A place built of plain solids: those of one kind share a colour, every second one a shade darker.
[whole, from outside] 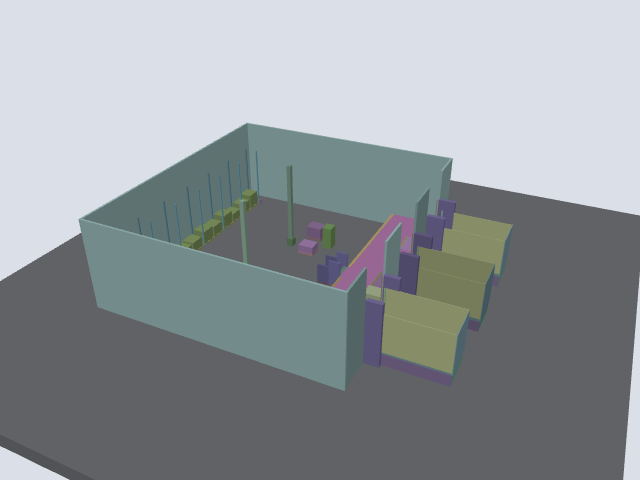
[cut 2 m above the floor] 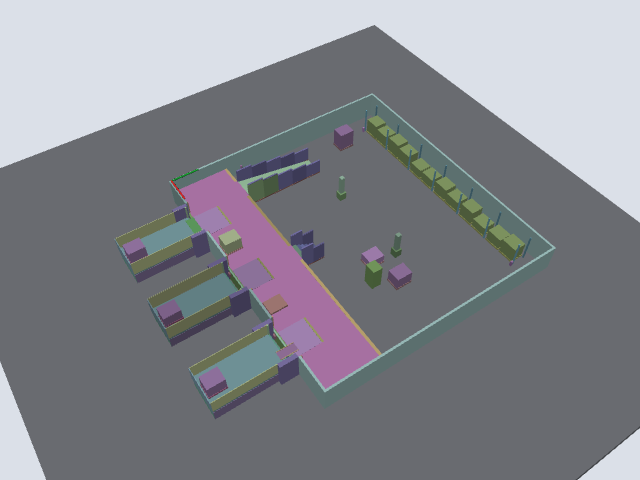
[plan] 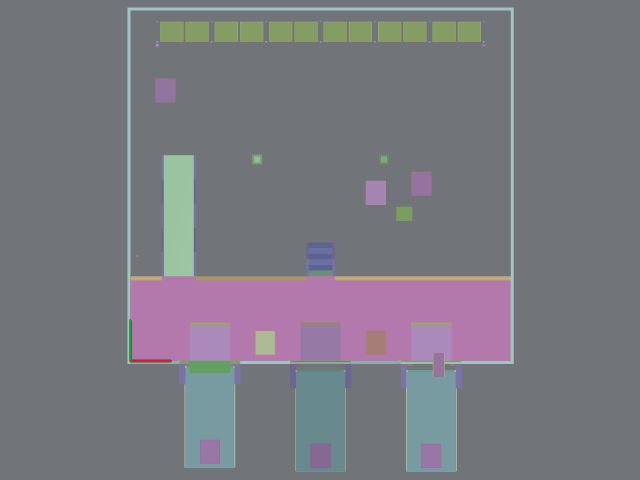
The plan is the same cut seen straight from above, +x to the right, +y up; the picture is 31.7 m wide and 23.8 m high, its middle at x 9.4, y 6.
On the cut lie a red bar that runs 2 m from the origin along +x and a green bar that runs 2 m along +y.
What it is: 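The dock platform, its doors, stairs and ramp, and the hall's floor, and the trailers at its open doors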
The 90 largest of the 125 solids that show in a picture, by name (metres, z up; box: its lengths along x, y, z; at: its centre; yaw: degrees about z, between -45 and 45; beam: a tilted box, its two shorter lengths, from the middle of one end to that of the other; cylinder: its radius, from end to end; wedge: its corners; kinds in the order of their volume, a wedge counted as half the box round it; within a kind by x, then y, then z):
{
 "south_deck_1": {"box": [18.86, 4.2, 1.05], "at": [9.43, 2.1, 0.47]},
 "wall_1": {"box": [0.15, 17.68, 6.57], "at": [-0.07, 8.69, 3.23]},
 "wall_2": {"box": [2.59, 0.15, 6.57], "at": [1.15, -0.07, 3.23]},
 "wall_3": {"box": [2.49, 0.15, 6.57], "at": [6.69, -0.07, 3.23]},
 "wall_4": {"box": [19.16, 0.15, 6.57], "at": [9.43, 17.45, 3.23]},
 "wall_5": {"box": [2.49, 0.15, 6.57], "at": [12.17, -0.07, 3.23]},
 "wall_6": {"box": [2.59, 0.15, 6.57], "at": [17.71, -0.07, 3.23]},
 "wall_7": {"box": [0.15, 17.68, 6.57], "at": [18.94, 8.69, 3.23]},
 "rack_load_1": {"box": [1.1, 0.95, 1.1], "at": [2.05, 16.33, 0.69]},
 "rack_load_2": {"box": [1.1, 0.95, 0.96], "at": [3.31, 16.33, 0.62]},
 "rack_load_3": {"box": [1.1, 0.95, 1.15], "at": [4.75, 16.33, 0.72]},
 "rack_load_4": {"box": [1.1, 0.95, 1.01], "at": [6.01, 16.33, 0.64]},
 "rack_load_5": {"box": [1.1, 0.95, 0.71], "at": [7.45, 16.33, 0.49]},
 "rack_load_6": {"box": [1.1, 0.95, 0.75], "at": [8.71, 16.33, 0.51]},
 "rack_load_7": {"box": [1.1, 0.95, 0.96], "at": [10.15, 16.33, 0.62]},
 "rack_load_8": {"box": [1.1, 0.95, 0.78], "at": [11.41, 16.33, 0.53]},
 "rack_load_9": {"box": [1.1, 0.95, 1.02], "at": [12.85, 16.33, 0.65]},
 "rack_load_10": {"box": [1.1, 0.95, 0.63], "at": [14.11, 16.33, 0.46]},
 "rack_load_11": {"box": [1.1, 0.95, 0.82], "at": [15.55, 16.33, 0.55]},
 "rack_load_12": {"box": [1.1, 0.95, 1.08], "at": [16.81, 16.33, 0.68]},
 "trailer_pad_1": {"box": [0.3, 1.0, 4.45], "at": [2.57, -0.65, 2.17]},
 "trailer_pad_2": {"box": [0.3, 1.0, 4.45], "at": [5.31, -0.65, 2.17]},
 "trailer_pad_3": {"box": [0.3, 1.2, 4.45], "at": [8.06, -0.75, 2.17]},
 "trailer_pad_4": {"box": [0.3, 1.2, 4.45], "at": [10.8, -0.75, 2.17]},
 "trailer_pad_5": {"box": [0.3, 1.2, 4.45], "at": [13.55, -0.75, 2.17]},
 "trailer_pad_6": {"box": [0.3, 1.2, 4.45], "at": [16.29, -0.75, 2.17]},
 "trailer_bed_1": {"box": [2.44, 5.0, 0.2], "at": [3.94, -2.75, 0.9]},
 "trailer_bed_2": {"box": [2.44, 5.0, 0.2], "at": [9.43, -2.95, 0.85]},
 "trailer_bed_3": {"box": [2.44, 5.0, 0.2], "at": [14.92, -2.95, 0.92]},
 "south_ramp_1": {"wedge": [[1.65, 4.2, -0.05], [1.65, 4.2, 1.0], [1.65, 10.2, -0.05], [1.65, 10.2, 0.0], [3.15, 4.2, -0.05], [3.15, 4.2, 1.0], [3.15, 10.2, -0.05], [3.15, 10.2, 0.0]]},
 "trailer_side_1": {"box": [0.04, 5.0, 2.65], "at": [2.7, -2.75, 2.27]},
 "trailer_side_2": {"box": [0.04, 5.0, 2.65], "at": [5.18, -2.75, 2.27]},
 "trailer_side_3": {"box": [0.04, 5.0, 2.6], "at": [8.19, -2.95, 2.25]},
 "trailer_side_4": {"box": [0.04, 5.0, 2.6], "at": [10.67, -2.95, 2.25]},
 "trailer_side_5": {"box": [0.04, 5.0, 2.6], "at": [13.68, -2.95, 2.31]},
 "trailer_side_6": {"box": [0.04, 5.0, 2.6], "at": [16.16, -2.95, 2.31]},
 "stage_load_1": {"box": [0.95, 1.15, 1.35], "at": [1.73, 13.41, 0.81]},
 "stage_load_2": {"box": [0.95, 1.15, 0.56], "at": [12.17, 8.34, 0.42]},
 "stage_load_3": {"box": [0.95, 1.15, 0.87], "at": [14.43, 8.79, 0.58]},
 "trailerload_load_1": {"box": [0.95, 1.15, 0.96], "at": [3.94, -4.5, 1.62]},
 "trailerload_load_2": {"box": [0.95, 1.15, 0.74], "at": [9.43, -4.7, 1.46]},
 "trailerload_load_3": {"box": [0.95, 1.15, 0.84], "at": [14.92, -4.7, 1.58]},
 "dock_south_cheek_whole_1": {"box": [0.11, 1.2, 2.05], "at": [1.6, 4.8, 0.97]},
 "dock_south_cheek_whole_2": {"box": [0.11, 1.2, 1.85], "at": [1.6, 6.0, 0.88]},
 "dock_south_cheek_whole_3": {"box": [0.11, 1.2, 1.65], "at": [1.6, 7.2, 0.78]},
 "dock_south_cheek_whole_4": {"box": [0.11, 1.2, 1.45], "at": [1.6, 8.4, 0.68]},
 "dock_south_cheek_whole_5": {"box": [0.11, 1.2, 1.25], "at": [1.6, 9.6, 0.57]},
 "dock_south_cheek_whole_6": {"box": [0.11, 1.2, 2.05], "at": [3.19, 4.8, 0.97]},
 "dock_south_cheek_whole_7": {"box": [0.11, 1.2, 1.85], "at": [3.19, 6.0, 0.88]},
 "dock_south_cheek_whole_8": {"box": [0.11, 1.2, 1.65], "at": [3.19, 7.2, 0.78]},
 "dock_south_cheek_whole_9": {"box": [0.11, 1.2, 1.45], "at": [3.19, 8.4, 0.68]},
 "dock_south_cheek_whole_10": {"box": [0.11, 1.2, 1.25], "at": [3.19, 9.6, 0.57]},
 "dock_south_cheek_whole_11": {"box": [0.11, 0.84, 2.05], "at": [8.79, 4.62, 0.97]},
 "dock_south_cheek_whole_12": {"box": [0.11, 0.84, 2.05], "at": [10.08, 4.62, 0.97]},
 "rack_pal_1": {"box": [1.16, 1.0, 0.19], "at": [2.05, 16.33, 0.04]},
 "rack_pal_2": {"box": [1.16, 1.0, 0.19], "at": [3.31, 16.33, 0.04]},
 "rack_pal_3": {"box": [1.16, 1.0, 0.19], "at": [4.75, 16.33, 0.04]},
 "rack_pal_4": {"box": [1.16, 1.0, 0.19], "at": [7.45, 16.33, 0.04]},
 "rack_pal_5": {"box": [1.16, 1.0, 0.19], "at": [8.71, 16.33, 0.04]},
 "rack_pal_6": {"box": [1.16, 1.0, 0.19], "at": [10.15, 16.33, 0.04]},
 "rack_pal_7": {"box": [1.16, 1.0, 0.19], "at": [12.85, 16.33, 0.04]},
 "rack_pal_8": {"box": [1.16, 1.0, 0.19], "at": [14.11, 16.33, 0.04]},
 "rack_pal_9": {"box": [1.16, 1.0, 0.19], "at": [15.55, 16.33, 0.04]},
 "dockwall_sill_1": {"box": [3.02, 0.15, 1.05], "at": [3.94, -0.07, 0.47]},
 "dockwall_sill_2": {"box": [3.02, 0.15, 1.05], "at": [9.43, -0.07, 0.47]},
 "dockwall_sill_3": {"box": [3.02, 0.15, 1.05], "at": [14.92, -0.07, 0.47]},
 "column_1": {"box": [0.3, 0.3, 6.57], "at": [6.29, 9.99, 3.23]},
 "column_2": {"box": [0.3, 0.3, 6.57], "at": [12.57, 9.99, 3.23]},
 "wait_load_1": {"box": [0.95, 1.15, 0.93], "at": [6.69, 0.9, 1.6]},
 "cage_1": {"box": [0.8, 0.7, 1.75], "at": [13.58, 7.29, 0.82]},
 "trailer_front_1": {"box": [2.52, 0.04, 2.84], "at": [3.94, -5.27, 2.22]},
 "trailer_front_2": {"box": [2.52, 0.04, 2.84], "at": [9.43, -5.47, 2.17]},
 "trailer_front_3": {"box": [2.52, 0.04, 2.84], "at": [14.92, -5.47, 2.23]},
 "south_stair_steps_1": {"box": [1.2, 0.28, 0.88], "at": [9.43, 4.62, 0.39]},
 "south_stair_steps_2": {"box": [1.2, 0.28, 0.72], "at": [9.43, 4.9, 0.31]},
 "south_stair_steps_3": {"box": [1.2, 0.28, 0.55], "at": [9.43, 5.18, 0.23]},
 "south_lev_1": {"box": [2.0, 1.78, 0.07], "at": [3.94, 0.9, 0.98]},
 "south_lev_2": {"box": [2.0, 1.78, 0.07], "at": [9.43, 0.9, 0.98]},
 "south_lev_3": {"box": [2.0, 1.78, 0.07], "at": [14.92, 0.9, 0.98]},
 "stage_pal_1": {"box": [1.0, 1.2, 0.19], "at": [1.73, 13.41, 0.04]},
 "stage_pal_2": {"box": [1.0, 1.2, 0.19], "at": [12.17, 8.34, 0.04]},
 "stage_pal_3": {"box": [1.0, 1.2, 0.19], "at": [14.43, 8.79, 0.04]},
 "dock_south_cheek_1": {"box": [0.1, 1.2, 2.01], "at": [3.2, 4.8, 0.95]},
 "dock_south_cheek_2": {"box": [0.1, 1.2, 1.81], "at": [3.2, 6.0, 0.85]},
 "wait_pal_1": {"box": [1.0, 1.2, 0.19], "at": [6.69, 0.9, 1.04]},
 "wait_pal_2": {"box": [1.0, 1.2, 0.19], "at": [12.17, 0.9, 1.04]},
 "south_stair_stair_head_1": {"box": [1.2, 0.28, 1.05], "at": [9.43, 4.34, 0.47]},
 "trailerload_pal_1": {"box": [1.0, 1.2, 0.14], "at": [9.43, -4.7, 1.02]},
 "trailerload_pal_2": {"box": [1.0, 1.2, 0.14], "at": [14.92, -4.7, 1.08]},
 "column_guard_1": {"box": [0.5, 0.5, 0.65], "at": [6.29, 9.99, 0.28]}
}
